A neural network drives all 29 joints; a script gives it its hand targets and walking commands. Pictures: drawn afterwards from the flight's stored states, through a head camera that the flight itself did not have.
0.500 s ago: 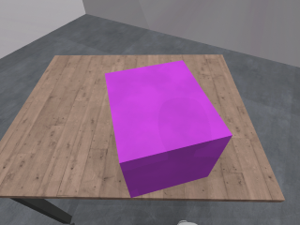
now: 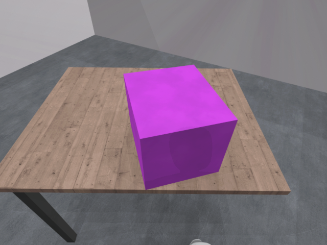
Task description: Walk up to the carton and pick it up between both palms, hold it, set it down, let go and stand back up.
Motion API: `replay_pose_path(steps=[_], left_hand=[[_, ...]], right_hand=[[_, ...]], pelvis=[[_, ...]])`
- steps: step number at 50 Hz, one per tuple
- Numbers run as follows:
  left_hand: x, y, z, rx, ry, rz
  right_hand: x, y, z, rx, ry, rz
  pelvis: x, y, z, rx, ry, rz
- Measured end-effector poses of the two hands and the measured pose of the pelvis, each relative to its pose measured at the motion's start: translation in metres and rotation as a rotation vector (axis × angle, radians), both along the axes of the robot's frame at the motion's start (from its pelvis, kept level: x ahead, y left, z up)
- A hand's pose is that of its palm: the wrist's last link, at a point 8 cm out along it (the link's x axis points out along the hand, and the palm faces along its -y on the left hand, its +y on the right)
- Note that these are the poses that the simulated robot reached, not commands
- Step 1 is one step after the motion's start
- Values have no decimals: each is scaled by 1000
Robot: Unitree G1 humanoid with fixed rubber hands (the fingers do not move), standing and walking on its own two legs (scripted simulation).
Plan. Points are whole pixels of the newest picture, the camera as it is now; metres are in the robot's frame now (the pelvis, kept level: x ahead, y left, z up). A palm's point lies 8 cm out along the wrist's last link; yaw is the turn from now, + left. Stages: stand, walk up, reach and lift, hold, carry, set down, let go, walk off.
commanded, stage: walk up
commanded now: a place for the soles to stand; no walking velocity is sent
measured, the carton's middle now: (171, 123) +0.50 -0.03 +0.03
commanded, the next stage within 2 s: stand in 1.66 s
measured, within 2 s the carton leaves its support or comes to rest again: neither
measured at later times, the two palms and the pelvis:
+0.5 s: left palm out of the picture +0.00 +0.26 -0.09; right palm out of the picture -0.10 -0.26 -0.12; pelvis -0.04 +0.00 +0.01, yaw -9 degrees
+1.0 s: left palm out of the picture +0.15 +0.32 -0.13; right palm out of the picture +0.08 -0.20 -0.08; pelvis +0.08 +0.07 +0.01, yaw -6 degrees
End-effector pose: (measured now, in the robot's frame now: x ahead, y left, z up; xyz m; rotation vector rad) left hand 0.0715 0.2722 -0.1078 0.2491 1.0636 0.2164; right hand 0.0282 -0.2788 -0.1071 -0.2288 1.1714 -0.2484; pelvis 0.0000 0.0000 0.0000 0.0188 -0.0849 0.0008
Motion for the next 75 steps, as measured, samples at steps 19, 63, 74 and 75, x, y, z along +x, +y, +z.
replay_pose_path(steps=[19,63,74,75], left_hand=[[-74,-3,12,-23,162,-115],[169,12,-3,-62,-2,-212],[148,-5,31,20,-62,-151],[144,-5,33,24,-65,-145]], right_hand=[[-120,21,7,14,78,-113],[95,66,18,-19,-71,-13],[118,22,0,22,-110,22],[117,21,1,22,-109,25]], pelvis=[[-51,7,18,-30,57,-128],[94,50,7,-13,39,-93],[76,18,8,26,48,-83],[73,16,10,27,52,-81]])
